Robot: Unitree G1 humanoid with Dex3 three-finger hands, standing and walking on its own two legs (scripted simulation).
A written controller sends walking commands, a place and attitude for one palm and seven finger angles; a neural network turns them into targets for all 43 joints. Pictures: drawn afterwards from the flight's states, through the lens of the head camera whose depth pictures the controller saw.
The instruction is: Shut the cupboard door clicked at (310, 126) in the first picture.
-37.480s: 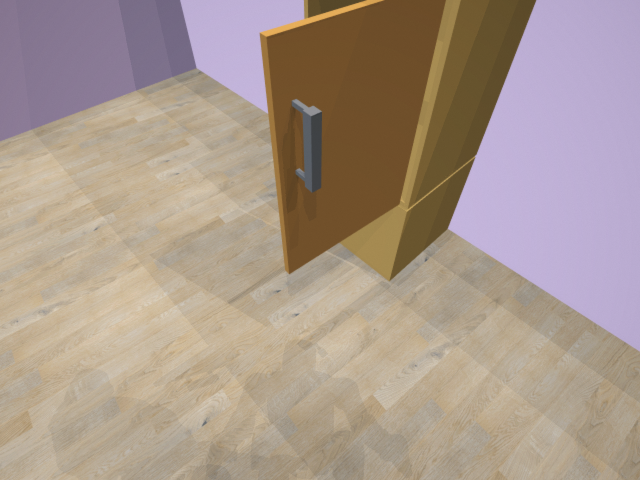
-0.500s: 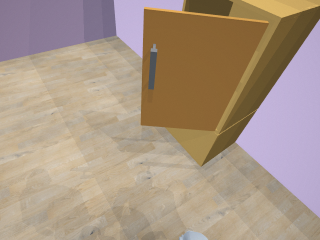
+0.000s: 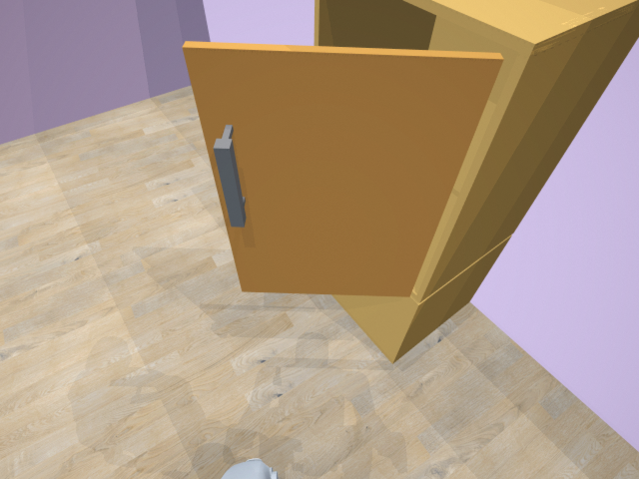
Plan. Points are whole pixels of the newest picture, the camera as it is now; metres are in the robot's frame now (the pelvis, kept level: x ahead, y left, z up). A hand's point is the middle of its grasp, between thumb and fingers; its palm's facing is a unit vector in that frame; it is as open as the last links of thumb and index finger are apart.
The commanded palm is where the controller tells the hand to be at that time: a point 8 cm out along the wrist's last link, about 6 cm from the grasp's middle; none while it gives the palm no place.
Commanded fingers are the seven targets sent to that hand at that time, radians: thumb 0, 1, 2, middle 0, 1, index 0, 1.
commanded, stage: come to a stop and stand still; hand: left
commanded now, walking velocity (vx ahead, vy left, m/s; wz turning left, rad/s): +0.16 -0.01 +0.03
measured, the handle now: (233, 178) +0.54 +0.16 +0.05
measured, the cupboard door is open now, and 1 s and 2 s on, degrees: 52 52 52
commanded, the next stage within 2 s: look again from close up in 1.24 s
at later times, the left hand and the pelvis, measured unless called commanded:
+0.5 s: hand out of the picture +0.10 +0.17 -0.19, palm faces +0.06 -0.96 -0.26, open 7.4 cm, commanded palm none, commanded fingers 0.00 0.90 0.90 -0.20 -0.30 -0.20 -0.30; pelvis +0.07 -0.04 -0.01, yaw -1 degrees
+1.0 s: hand out of the picture +0.06 +0.18 -0.18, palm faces +0.08 -0.98 -0.19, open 7.4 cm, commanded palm none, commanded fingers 0.00 0.90 0.90 -0.20 -0.30 -0.20 -0.30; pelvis +0.04 -0.01 +0.00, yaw +0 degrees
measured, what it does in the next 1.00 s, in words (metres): steps on the spot: left foot, then right foot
